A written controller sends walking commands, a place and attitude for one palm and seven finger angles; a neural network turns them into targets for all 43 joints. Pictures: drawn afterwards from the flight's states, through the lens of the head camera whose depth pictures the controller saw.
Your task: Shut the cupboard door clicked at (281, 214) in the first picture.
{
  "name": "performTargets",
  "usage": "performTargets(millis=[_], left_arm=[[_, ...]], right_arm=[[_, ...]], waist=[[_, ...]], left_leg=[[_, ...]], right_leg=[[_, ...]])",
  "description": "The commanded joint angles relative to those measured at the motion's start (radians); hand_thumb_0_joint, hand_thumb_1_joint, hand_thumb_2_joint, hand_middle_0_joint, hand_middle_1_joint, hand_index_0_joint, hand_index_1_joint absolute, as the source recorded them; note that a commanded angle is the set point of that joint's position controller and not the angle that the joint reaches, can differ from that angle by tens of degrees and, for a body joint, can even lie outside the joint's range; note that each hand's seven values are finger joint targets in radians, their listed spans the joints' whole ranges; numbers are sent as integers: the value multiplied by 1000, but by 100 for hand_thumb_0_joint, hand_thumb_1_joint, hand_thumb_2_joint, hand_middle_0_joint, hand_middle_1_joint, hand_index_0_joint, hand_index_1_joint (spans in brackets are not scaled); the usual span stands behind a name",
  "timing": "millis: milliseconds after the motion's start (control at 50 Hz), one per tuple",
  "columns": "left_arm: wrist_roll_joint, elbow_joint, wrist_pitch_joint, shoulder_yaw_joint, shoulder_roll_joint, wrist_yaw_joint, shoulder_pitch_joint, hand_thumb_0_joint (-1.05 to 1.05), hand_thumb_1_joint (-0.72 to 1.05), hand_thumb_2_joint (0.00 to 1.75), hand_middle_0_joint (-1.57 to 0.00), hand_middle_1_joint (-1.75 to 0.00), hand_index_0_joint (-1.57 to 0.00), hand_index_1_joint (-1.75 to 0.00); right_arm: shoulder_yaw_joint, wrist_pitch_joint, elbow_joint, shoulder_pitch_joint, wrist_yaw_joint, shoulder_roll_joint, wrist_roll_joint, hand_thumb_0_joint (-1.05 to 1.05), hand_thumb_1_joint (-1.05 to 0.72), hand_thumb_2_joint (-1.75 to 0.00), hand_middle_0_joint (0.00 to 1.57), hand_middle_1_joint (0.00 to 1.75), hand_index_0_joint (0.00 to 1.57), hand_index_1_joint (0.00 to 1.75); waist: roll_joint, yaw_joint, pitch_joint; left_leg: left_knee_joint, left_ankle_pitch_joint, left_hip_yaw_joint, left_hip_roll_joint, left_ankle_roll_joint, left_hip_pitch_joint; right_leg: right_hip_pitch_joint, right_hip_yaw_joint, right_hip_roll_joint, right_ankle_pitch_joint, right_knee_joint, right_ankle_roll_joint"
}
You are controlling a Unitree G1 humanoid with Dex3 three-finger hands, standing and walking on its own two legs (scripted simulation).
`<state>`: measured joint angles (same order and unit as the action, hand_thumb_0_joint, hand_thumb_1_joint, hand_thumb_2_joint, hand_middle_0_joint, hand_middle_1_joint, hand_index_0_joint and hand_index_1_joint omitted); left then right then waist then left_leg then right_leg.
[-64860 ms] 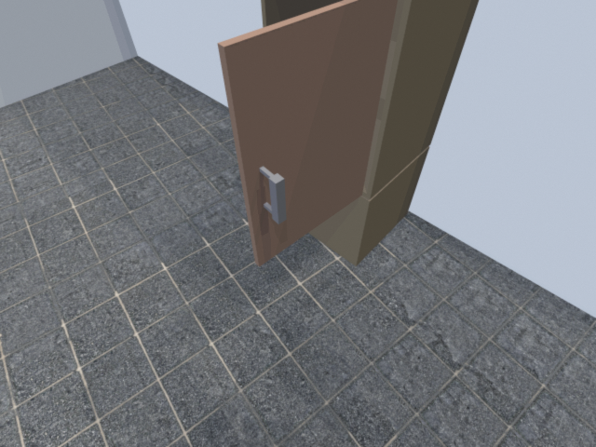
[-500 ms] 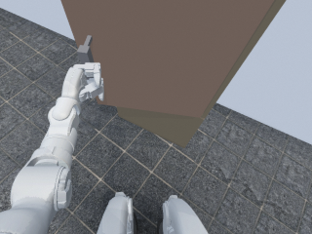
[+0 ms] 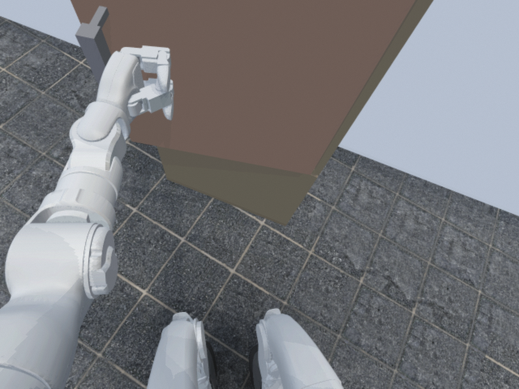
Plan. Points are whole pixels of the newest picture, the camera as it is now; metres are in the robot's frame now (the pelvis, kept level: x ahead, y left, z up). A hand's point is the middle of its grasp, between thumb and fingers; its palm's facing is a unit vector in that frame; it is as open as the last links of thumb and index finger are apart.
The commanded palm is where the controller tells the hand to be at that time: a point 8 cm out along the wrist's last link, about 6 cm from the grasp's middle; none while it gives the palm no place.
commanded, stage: push the door shut along its arc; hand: left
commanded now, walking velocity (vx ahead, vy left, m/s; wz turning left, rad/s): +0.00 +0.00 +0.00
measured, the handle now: (109, 58) +0.60 +0.16 +0.07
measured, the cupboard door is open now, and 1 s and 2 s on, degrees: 12 5 5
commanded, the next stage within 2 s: pull the fist back off the door in 0.58 s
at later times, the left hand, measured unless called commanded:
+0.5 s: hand (180, 73) +0.57 +0.06 +0.07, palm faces -0.39 -0.92 -0.05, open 3.2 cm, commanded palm +0.59 +0.08 +0.07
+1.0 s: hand (201, 69) +0.59 +0.03 +0.06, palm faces +0.04 -0.99 -0.10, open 3.1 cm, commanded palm +0.56 +0.07 +0.07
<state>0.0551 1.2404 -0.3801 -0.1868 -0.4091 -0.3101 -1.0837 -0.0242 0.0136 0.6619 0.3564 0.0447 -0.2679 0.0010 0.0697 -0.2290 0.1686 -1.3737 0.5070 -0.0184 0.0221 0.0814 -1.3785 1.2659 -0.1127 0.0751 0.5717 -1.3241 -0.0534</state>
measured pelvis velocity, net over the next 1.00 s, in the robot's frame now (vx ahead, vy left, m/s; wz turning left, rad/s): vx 0.00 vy -0.02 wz -0.01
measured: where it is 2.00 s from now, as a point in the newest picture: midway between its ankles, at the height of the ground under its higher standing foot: outside the picture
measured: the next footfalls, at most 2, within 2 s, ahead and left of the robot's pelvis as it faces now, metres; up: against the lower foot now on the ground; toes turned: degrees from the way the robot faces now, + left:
none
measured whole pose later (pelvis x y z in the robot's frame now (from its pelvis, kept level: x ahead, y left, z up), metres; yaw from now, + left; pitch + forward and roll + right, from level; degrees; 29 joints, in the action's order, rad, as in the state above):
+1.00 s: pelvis +0.00 -0.02 -0.01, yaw -1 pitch +33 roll -4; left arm -0.14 1.27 -0.39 -0.27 -0.34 0.22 -1.20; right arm -0.02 -0.03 0.68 0.43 0.16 -0.21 0.10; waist 0.09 -0.27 0.17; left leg -1.41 0.52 -0.01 0.04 0.05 -1.47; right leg 1.37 -0.12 0.09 0.58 -1.37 -0.08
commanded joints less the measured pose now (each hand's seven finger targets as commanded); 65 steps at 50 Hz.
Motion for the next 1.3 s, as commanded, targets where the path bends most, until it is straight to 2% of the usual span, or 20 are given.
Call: performTargets(millis=[0, 40, 140, 220, 260, 380, 660, 680, 720, 740, 780, 840, 860, 900, 960, 1040, 1100, 1160, 1220, 1280], left_arm=[[12, -200, -54, -90, -234, 6, -503, 0, 90, 90, -130, -150, -130, -150], [6, -177, -59, -103, -259, 0, -507, 0, 90, 90, -130, -150, -130, -150], [-6, -173, -43, -34, -199, -36, -553, 0, 90, 90, -130, -150, -130, -150], [2, -179, -7, -48, -231, -65, -604, 0, 90, 90, -130, -150, -130, -150], [5, -196, 6, -23, -206, -76, -640, 0, 90, 90, -130, -150, -130, -150], [11, -170, 36, -16, -227, -101, -727, 0, 90, 90, -130, -150, -130, -150], [-5, -164, 90, 70, -133, -124, -876, 0, 90, 90, -130, -150, -130, -150], [75, -157, 105, -152, -189, 80, -846, 0, 90, 90, -130, -150, -130, -150], [32, -105, 109, -116, -118, 238, -768, 0, 90, 90, -130, -150, -130, -150], [30, -105, 104, -133, -84, 296, -754, 0, 90, 90, -130, -150, -130, -150], [-12, -176, 51, -147, -61, 432, -747, 0, 90, 90, -130, -150, -130, -150], [-167, -227, -61, -100, -70, 569, -735, 0, 90, 90, -130, -150, -130, -150], [-208, -232, -84, -73, -70, 580, -740, 0, 90, 90, -130, -150, -130, -150], [-233, -237, -109, -57, -83, 565, -716, 0, 90, 90, -130, -150, -130, -150], [-174, -171, -85, -92, -105, 508, -674, 0, 90, 90, -130, -150, -130, -150], [-93, -168, -75, -185, -147, 474, -556, 0, 90, 90, -130, -150, -130, -150], [-90, -196, -127, -161, -95, 473, -461, 0, 90, 90, -130, -150, -130, -150], [-100, -212, -179, -88, 12, 463, -315, 0, 90, 90, -130, -150, -130, -150], [-94, -185, -177, -1, 129, 449, -240, 0, 90, 90, -130, -150, -130, -150], [-64, -230, -171, 25, 170, 446, -247, 0, 90, 90, -130, -150, -130, -150]], right_arm=[[64, -16, -49, 197, -11, -201, 7, 0, -90, -90, 20, 30, 20, 30], [60, -16, -48, 201, -12, -201, 7, 0, -90, -90, 20, 30, 20, 30], [66, -19, -44, 211, -10, -199, 7, 0, -90, -90, 20, 30, 20, 30], [66, -25, -35, 234, -19, -200, 8, 0, -90, -90, 20, 30, 20, 30], [67, -31, -24, 234, -22, -197, 7, 0, -90, -90, 20, 30, 20, 30], [61, -55, 4, 235, -38, -196, 8, 0, -90, -90, 20, 30, 20, 30], [60, -118, 57, 227, -54, -207, 25, 0, -90, -90, 20, 30, 20, 30], [44, -120, 3, 297, -38, -182, 42, 0, -90, -90, 20, 30, 20, 30], [46, -116, 3, 282, -2, -173, 55, 0, -90, -90, 20, 30, 20, 30], [50, -108, -2, 291, 10, -173, 68, 0, -90, -90, 20, 30, 20, 30], [58, -101, -15, 304, 40, -163, 92, 0, -90, -90, 20, 30, 20, 30], [74, -88, -7, 310, 88, -163, 120, 0, -90, -90, 20, 30, 20, 30], [80, -78, 1, 317, 99, -164, 121, 0, -90, -90, 20, 30, 20, 30], [89, -61, 0, 326, 110, -167, 114, 0, -90, -90, 20, 30, 20, 30], [86, -40, -8, 317, 98, -172, 90, 0, -90, -90, 20, 30, 20, 30], [72, -31, -36, 302, 80, -158, 75, 0, -90, -90, 20, 30, 20, 30], [73, -29, -43, 296, 83, -142, 80, 0, -90, -90, 20, 30, 20, 30], [84, -20, -47, 282, 94, -137, 78, 0, -90, -90, 20, 30, 20, 30], [97, -2, -43, 280, 99, -136, 71, 0, -90, -90, 20, 30, 20, 30], [108, 14, -49, 251, 92, -141, 62, 0, -90, -90, 20, 30, 20, 30]], waist=[[94, -31, 545], [90, -35, 534], [109, -61, 543], [105, -68, 572], [117, -76, 588], [117, -101, 558], [210, -145, 602], [211, -94, 596], [197, -91, 580], [147, -97, 587], [168, -72, 630], [208, -73, 665], [205, -87, 660], [183, -85, 672], [105, -85, 652], [60, -27, 634], [18, -16, 562], [23, 4, 545], [-11, -11, 474], [-27, -12, 462]], left_leg=[[117, -322, 170, 17, -35, 575], [102, -327, 159, 18, -31, 539], [81, -338, 156, 17, -28, 542], [62, -357, 139, 11, -18, 514], [55, -357, 138, 10, -18, 525], [18, -327, 121, 7, -11, 447], [-22, -362, 137, 8, -7, 543], [8, -333, 156, 30, -24, 504], [35, -327, 176, 30, -35, 501], [32, -311, 173, 30, -36, 484], [45, -323, 161, 26, -41, 495], [45, -347, 160, 28, -46, 539], [49, -338, 157, 28, -45, 542], [65, -333, 140, 18, -43, 533], [97, -274, 122, 5, -37, 465], [124, -276, 90, -5, -36, 393], [140, -296, 77, -4, -35, 379], [155, -355, 73, -9, -40, 451], [170, -337, 64, -17, -37, 459], [178, -300, 60, -24, -37, 474]], right_leg=[[-81, 94, -3, -246, 173, 5], [-84, 102, 0, -258, 167, 7], [-58, 107, 2, -277, 162, 10], [-97, 118, 4, -312, 161, 11], [-95, 121, 4, -315, 168, 14], [-106, 152, 3, -297, 179, 18], [47, 111, 18, -260, 141, 10], [16, 103, 7, -251, 144, 3], [40, 94, 7, -226, 127, 10], [20, 93, 2, -224, 130, 18], [-13, 92, 0, -245, 136, 23], [19, 84, 2, -253, 128, 27], [8, 87, 2, -256, 135, 29], [-78, 102, 3, -291, 158, 32], [-196, 123, 2, -301, 197, 37], [-328, 155, -6, -357, 223, 38], [-354, 156, -10, -414, 228, 44], [-327, 138, -7, -474, 222, 41], [-317, 142, -13, -486, 245, 51], [-318, 149, -19, -449, 271, 54]])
